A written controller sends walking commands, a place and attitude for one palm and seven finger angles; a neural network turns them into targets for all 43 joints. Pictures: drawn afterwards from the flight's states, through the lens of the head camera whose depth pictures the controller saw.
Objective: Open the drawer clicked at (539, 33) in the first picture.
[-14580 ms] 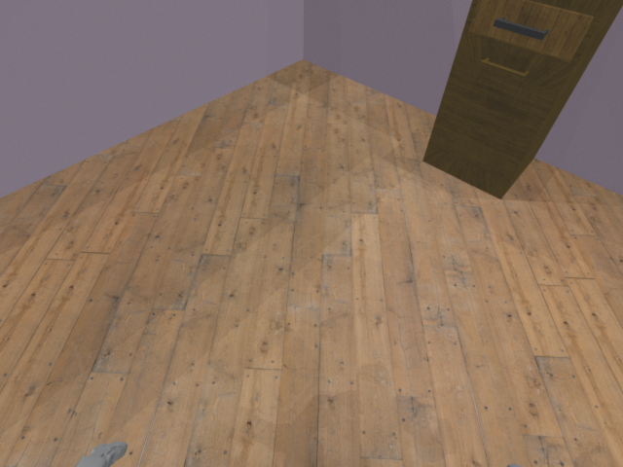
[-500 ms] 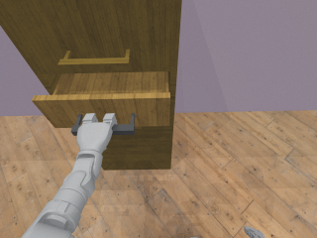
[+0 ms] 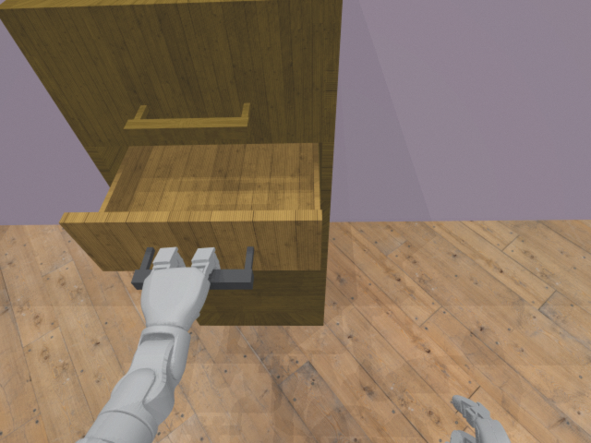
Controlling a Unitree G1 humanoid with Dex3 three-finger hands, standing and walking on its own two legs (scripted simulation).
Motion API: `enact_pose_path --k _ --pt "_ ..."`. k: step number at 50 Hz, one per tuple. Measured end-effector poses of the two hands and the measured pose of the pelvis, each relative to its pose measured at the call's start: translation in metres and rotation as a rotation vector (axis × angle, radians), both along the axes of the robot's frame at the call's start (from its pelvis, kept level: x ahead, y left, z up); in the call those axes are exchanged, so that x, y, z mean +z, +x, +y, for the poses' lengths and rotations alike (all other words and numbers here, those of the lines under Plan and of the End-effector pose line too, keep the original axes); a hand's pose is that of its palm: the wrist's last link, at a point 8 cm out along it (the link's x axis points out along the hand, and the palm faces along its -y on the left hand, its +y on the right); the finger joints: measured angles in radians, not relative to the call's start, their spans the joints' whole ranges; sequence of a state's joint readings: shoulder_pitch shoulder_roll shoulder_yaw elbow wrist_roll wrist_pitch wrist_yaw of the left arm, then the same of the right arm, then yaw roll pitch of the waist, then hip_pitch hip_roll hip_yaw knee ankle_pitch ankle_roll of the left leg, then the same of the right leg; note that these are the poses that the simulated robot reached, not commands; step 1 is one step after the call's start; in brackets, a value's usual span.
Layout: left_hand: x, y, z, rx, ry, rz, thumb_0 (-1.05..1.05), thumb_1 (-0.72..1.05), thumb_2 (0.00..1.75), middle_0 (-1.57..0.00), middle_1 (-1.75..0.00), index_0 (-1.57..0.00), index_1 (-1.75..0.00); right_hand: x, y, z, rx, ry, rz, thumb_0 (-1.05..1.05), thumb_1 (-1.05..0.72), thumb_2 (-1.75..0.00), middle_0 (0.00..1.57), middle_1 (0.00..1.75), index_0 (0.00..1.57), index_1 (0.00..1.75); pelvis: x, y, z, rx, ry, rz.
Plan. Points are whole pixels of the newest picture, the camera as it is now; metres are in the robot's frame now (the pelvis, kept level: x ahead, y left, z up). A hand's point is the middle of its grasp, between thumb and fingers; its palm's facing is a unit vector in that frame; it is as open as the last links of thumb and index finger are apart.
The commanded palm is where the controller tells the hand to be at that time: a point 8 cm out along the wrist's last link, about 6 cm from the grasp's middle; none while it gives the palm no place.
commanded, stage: pull the drawer open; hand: left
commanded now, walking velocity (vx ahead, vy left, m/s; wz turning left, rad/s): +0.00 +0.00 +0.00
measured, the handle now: (196, 266) +0.37 +0.18 +0.00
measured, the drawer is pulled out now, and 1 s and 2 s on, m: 0.17 0.30 0.30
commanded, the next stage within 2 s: open the thumb to release the handle in 1.20 s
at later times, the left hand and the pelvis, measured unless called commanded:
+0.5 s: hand (182, 351) +0.24 +0.18 -0.02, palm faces -0.01 -0.10 -1.00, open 5.7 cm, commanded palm +0.21 +0.18 +0.03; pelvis +0.00 -0.01 +0.00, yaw +1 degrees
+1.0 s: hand (173, 399) +0.18 +0.18 -0.02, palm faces -0.01 -0.12 -0.99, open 5.8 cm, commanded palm +0.15 +0.18 +0.03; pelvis -0.01 -0.02 -0.01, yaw +0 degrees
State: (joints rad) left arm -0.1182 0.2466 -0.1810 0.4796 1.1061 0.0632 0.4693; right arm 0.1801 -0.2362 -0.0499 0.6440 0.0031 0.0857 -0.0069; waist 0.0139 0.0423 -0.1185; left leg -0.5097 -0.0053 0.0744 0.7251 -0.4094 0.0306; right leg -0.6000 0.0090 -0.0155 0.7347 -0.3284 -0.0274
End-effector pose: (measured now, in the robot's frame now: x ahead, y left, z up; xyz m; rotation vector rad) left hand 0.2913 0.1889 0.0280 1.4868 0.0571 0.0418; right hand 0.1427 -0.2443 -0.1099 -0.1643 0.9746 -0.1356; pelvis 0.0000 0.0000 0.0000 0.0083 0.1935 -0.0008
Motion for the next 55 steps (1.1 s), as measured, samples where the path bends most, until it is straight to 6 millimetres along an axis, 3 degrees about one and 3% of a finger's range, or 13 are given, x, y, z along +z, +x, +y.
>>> enact_pose_path --k 18,55 --pt "0.001 -0.048 -0.004 0.037 -0.016 0.009 0.03 0.69 0.82 -0.29 -1.35 -0.41 -1.35 0.006 0.031 0.013 0.083 0.041 -0.087 0.01 -0.91 -0.9 0.2 0.3 0.2 0.3 -0.001 -0.002 -0.007 0.007 0.007 -0.035" --pt "0.002 -0.134 -0.008 0.067 -0.044 -0.003 0.05 0.68 0.8 -0.28 -1.35 -0.41 -1.35 0.003 0.047 0.014 0.165 0.059 -0.165 0.01 -0.91 -0.9 0.2 0.3 0.19 0.3 -0.014 -0.009 -0.018 -0.004 0.022 -0.042"
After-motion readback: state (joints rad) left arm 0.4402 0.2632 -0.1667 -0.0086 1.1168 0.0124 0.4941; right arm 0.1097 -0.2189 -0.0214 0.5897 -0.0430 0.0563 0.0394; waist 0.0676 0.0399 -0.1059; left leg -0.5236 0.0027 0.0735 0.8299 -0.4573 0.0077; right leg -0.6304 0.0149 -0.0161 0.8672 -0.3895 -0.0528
